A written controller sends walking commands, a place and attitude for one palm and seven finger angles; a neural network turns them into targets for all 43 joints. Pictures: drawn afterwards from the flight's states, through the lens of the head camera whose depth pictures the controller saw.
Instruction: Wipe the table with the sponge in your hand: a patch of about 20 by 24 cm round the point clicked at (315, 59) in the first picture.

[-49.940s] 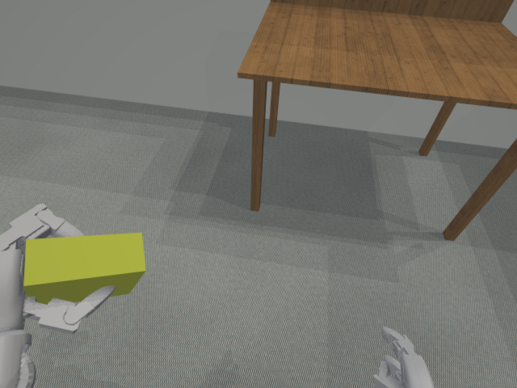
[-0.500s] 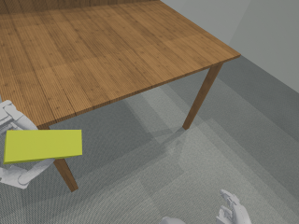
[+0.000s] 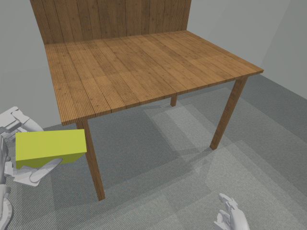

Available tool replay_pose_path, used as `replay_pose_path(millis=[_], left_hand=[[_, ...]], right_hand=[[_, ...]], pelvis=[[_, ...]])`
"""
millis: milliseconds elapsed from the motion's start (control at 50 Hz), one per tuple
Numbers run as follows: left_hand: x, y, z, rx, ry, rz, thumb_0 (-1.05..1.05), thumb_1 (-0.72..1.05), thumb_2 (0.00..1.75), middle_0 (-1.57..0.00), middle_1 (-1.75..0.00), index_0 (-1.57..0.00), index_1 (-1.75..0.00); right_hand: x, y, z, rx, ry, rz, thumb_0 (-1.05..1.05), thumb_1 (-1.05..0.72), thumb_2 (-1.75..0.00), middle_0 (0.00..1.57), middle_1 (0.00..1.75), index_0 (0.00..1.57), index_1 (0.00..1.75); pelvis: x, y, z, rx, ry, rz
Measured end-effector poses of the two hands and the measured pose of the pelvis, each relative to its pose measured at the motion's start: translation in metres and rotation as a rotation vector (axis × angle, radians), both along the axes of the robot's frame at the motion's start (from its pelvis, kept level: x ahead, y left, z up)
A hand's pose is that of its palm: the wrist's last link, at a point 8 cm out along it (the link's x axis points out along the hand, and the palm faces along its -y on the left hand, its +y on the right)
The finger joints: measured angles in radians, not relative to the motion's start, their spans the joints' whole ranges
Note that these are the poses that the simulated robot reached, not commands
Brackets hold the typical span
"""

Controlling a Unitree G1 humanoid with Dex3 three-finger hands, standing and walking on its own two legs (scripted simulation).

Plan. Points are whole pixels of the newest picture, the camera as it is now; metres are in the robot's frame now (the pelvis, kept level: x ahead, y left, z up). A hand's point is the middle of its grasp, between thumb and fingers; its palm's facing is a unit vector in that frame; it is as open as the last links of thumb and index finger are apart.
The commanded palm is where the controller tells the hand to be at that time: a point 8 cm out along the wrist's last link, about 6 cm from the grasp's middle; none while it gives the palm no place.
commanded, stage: stop stepping back and stand still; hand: left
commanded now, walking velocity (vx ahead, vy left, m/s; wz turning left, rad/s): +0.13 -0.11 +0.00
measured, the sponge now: (59, 148) +0.23 +0.21 +0.17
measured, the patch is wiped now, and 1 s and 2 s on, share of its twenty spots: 0.95 0.95 0.95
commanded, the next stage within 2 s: stand and wait in 0.12 s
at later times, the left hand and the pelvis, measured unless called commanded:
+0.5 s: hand (25, 129) +0.25 +0.27 +0.21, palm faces +0.44 -0.80 -0.40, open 9.0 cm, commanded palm +0.18 +0.32 +0.23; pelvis +0.03 +0.03 +0.01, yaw +3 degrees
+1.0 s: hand (4, 136) +0.22 +0.30 +0.21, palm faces +0.45 -0.82 -0.37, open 9.0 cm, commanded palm +0.17 +0.34 +0.23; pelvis +0.02 +0.05 +0.02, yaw +3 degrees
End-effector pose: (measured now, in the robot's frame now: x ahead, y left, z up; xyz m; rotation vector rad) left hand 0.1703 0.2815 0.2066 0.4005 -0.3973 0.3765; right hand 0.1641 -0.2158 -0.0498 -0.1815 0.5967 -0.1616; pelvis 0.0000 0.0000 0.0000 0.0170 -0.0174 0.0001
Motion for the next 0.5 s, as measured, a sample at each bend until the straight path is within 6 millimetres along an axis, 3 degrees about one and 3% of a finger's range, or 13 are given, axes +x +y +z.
replay_pose_path(millis=[120,220,360,500], left_hand=[[-0.014,0.0,0.015,0.074,-0.041,0.015,-0.02,-0.46,1.09,-0.82,-1.44,-0.86,-1.45],[-0.011,0.017,0.02,0.034,-0.051,0.059,-0.02,-0.46,1.09,-0.82,-1.44,-0.87,-1.45],[0.016,0.034,0.006,0.044,-0.002,0.056,-0.02,-0.46,1.09,-0.82,-1.44,-0.86,-1.45],[0.033,0.026,0.014,0.098,0.053,0.041,-0.02,-0.46,1.09,-0.82,-1.44,-0.86,-1.45]], right_hand=[[-0.017,0.003,-0.028,0.0,0.147,0.074,0.01,-0.9,-0.9,0.21,0.3,0.2,0.3],[-0.023,0.001,-0.024,-0.033,0.237,0.053,0.01,-0.9,-0.9,0.21,0.3,0.2,0.3],[0.002,0.01,-0.022,-0.05,0.154,0.012,0.01,-0.9,-0.9,0.21,0.3,0.2,0.3],[0.034,0.033,-0.022,0.033,0.13,0.076,0.01,-0.9,-0.9,0.21,0.3,0.2,0.3]], pelvis=[[0.001,-0.001,-0.002,-0.042,-0.013,0.046],[0.008,0.009,0.01,-0.025,0.003,0.049],[0.018,0.029,0.002,-0.009,0.001,0.034],[0.035,0.027,0.008,-0.031,0.02,0.055]])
